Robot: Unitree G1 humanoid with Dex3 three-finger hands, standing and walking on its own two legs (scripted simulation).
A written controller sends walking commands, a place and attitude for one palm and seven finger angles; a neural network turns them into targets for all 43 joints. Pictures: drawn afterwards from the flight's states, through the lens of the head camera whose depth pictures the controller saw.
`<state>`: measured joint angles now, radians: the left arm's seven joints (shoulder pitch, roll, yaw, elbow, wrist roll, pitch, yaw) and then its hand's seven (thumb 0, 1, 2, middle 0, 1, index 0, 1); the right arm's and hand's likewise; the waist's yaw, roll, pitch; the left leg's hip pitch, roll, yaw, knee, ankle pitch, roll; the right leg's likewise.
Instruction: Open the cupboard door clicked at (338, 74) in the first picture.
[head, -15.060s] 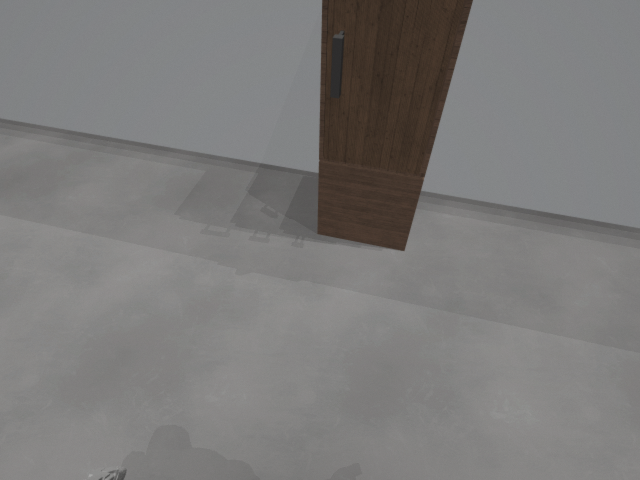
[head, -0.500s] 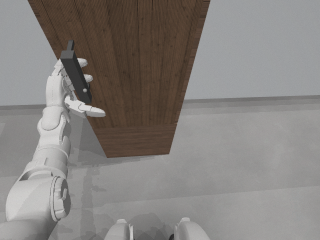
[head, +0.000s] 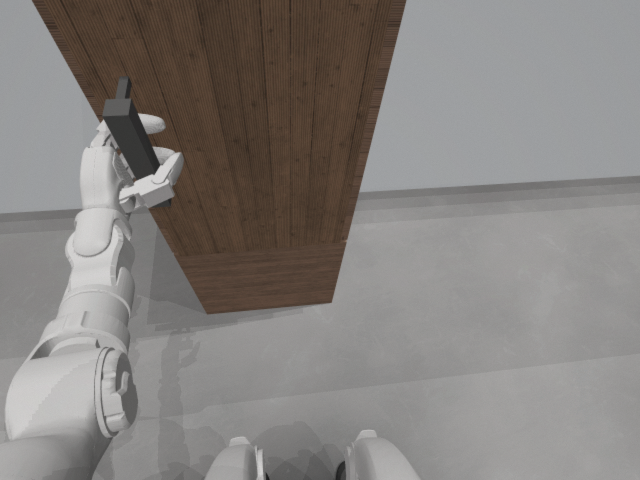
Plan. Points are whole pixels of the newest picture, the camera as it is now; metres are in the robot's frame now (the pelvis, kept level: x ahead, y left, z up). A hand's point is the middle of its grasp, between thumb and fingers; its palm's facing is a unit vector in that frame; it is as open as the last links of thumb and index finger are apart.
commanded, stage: close the thumb around the handle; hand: left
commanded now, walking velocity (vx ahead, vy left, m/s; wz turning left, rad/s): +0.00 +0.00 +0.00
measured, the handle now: (144, 146) +0.52 +0.20 +0.07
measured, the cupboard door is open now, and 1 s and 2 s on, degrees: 1 30 46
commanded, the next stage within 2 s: pull the door open along its arc in 0.18 s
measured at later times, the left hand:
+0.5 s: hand (160, 182) +0.46 +0.18 +0.07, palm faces +0.07 -1.00 +0.00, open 6.1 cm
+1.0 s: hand (220, 271) +0.34 +0.10 +0.08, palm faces +0.43 -0.90 +0.09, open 6.6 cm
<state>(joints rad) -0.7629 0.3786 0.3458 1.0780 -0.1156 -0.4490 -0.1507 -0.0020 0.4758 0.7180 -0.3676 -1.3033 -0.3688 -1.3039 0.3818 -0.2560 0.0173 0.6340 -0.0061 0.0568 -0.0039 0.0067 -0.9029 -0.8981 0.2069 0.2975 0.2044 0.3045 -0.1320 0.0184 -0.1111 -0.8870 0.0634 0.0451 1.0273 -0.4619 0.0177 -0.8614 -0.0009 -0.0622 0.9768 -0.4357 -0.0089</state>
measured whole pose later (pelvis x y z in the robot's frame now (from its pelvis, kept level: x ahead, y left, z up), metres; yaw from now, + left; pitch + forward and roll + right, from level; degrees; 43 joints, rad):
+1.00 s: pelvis +0.02 -0.01 +0.01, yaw +2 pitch +13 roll +0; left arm 0.03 -0.11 -0.09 0.16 0.02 -0.28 0.50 0.03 0.63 0.75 -0.27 -1.33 -0.33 -1.28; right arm 0.21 -0.19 0.00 0.51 -0.06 0.02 0.06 0.01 -0.90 -0.90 0.20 0.30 0.20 0.30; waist 0.00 0.02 -0.14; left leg -0.70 0.04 0.04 0.95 -0.48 0.00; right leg -0.68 -0.02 -0.07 0.94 -0.48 -0.02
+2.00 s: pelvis +0.01 -0.05 +0.01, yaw +4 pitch +10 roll +1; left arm 0.20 -0.09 -0.23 0.04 0.07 -0.23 0.55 0.00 -0.23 0.42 -0.31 -1.22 -0.32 -1.22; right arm 0.21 -0.20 0.00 0.55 -0.06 -0.03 0.00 0.01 -0.90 -0.90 0.20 0.30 0.20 0.30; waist 0.00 0.04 -0.13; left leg -0.69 0.03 -0.05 0.95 -0.44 -0.05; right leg -0.68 -0.01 -0.12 0.99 -0.49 -0.08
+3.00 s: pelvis +0.01 -0.01 +0.00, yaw +2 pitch +10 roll +0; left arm 0.41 0.05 -0.26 -0.17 0.01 -0.27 0.15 -0.02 -0.50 0.30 -0.15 -0.30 -0.16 -0.31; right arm 0.28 -0.21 0.03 0.40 -0.01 -0.03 0.01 0.01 -0.90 -0.90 0.21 0.30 0.20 0.30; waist -0.01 0.03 -0.11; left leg -0.72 0.02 0.01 1.03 -0.49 0.00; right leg -0.70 -0.02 -0.06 1.02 -0.50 -0.02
